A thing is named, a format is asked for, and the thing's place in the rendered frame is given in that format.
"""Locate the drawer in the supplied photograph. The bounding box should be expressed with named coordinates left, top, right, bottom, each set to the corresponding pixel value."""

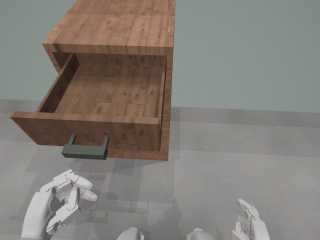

left=10, top=52, right=167, bottom=152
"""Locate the robot right shin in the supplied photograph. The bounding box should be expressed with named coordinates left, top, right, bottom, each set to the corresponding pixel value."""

left=193, top=228, right=203, bottom=232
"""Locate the robot left thigh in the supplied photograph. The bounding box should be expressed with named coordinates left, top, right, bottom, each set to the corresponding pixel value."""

left=117, top=229, right=145, bottom=240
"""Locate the right robot hand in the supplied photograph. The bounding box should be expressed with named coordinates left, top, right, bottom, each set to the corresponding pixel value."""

left=232, top=198, right=271, bottom=240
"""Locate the left robot hand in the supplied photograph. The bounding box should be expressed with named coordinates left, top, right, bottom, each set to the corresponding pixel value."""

left=21, top=169, right=99, bottom=240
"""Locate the handle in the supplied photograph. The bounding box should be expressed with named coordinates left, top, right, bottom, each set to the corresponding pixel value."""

left=61, top=134, right=110, bottom=160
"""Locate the cabinet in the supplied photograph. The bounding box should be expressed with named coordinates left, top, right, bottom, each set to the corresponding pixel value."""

left=42, top=0, right=176, bottom=161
